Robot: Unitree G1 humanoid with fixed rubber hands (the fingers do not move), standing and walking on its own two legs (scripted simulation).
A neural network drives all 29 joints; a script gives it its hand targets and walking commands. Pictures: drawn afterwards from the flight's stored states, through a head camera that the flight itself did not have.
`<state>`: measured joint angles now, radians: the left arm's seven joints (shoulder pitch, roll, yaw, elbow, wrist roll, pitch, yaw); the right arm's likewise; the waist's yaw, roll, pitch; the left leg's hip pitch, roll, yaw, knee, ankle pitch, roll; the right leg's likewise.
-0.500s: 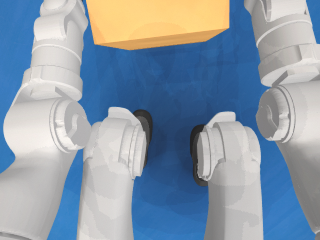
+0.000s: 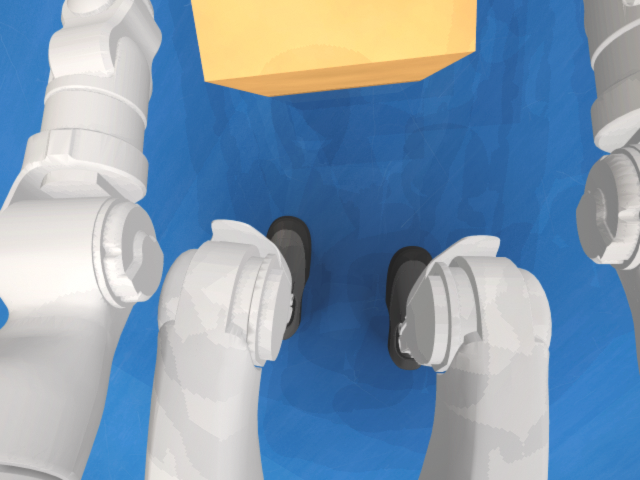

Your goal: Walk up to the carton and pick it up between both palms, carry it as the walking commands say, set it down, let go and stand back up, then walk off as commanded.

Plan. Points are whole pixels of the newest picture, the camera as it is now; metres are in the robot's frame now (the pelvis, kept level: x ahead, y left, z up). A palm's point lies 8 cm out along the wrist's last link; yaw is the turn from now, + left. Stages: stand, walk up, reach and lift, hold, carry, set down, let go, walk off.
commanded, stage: set down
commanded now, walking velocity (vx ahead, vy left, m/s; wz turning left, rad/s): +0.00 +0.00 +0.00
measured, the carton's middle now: out of the picture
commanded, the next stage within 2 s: let go in 1.26 s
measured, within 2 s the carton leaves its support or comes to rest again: neither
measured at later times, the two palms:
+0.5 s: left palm out of the picture +0.55 +0.22 +0.00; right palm out of the picture +0.61 -0.17 +0.01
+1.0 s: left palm out of the picture +0.54 +0.22 +0.15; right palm out of the picture +0.61 -0.18 +0.16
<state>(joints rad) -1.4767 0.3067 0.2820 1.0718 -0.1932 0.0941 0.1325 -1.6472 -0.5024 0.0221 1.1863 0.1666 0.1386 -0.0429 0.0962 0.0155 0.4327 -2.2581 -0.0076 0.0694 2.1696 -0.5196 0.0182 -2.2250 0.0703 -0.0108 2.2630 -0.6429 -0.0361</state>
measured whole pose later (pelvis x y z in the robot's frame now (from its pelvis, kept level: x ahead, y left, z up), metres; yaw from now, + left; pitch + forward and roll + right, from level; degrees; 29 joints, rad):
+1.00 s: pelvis +0.03 +0.00 +0.24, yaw -1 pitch +45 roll +1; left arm -1.17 0.20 0.37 0.77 -0.06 0.22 0.09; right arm -1.38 -0.46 -0.19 1.04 0.00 0.23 0.06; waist 0.12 -0.02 0.02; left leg -1.72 -0.04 -0.01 1.26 -0.34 0.00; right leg -1.69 0.08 0.02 1.32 -0.42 -0.02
